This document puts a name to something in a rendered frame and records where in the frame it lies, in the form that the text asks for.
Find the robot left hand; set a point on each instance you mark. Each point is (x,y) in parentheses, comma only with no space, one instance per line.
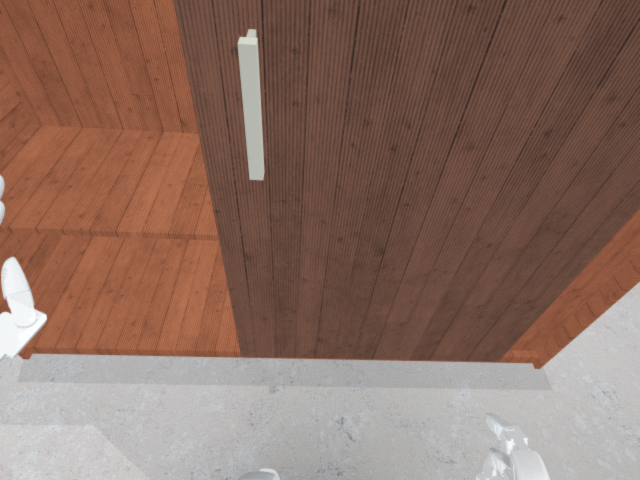
(18,328)

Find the wardrobe door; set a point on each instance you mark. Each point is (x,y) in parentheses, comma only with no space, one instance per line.
(615,255)
(436,172)

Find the robot right hand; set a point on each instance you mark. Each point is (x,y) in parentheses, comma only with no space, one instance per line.
(523,464)

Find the robot left shin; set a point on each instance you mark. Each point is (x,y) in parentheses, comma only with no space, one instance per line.
(269,470)

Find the handle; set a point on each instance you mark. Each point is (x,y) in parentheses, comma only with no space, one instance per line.
(251,96)

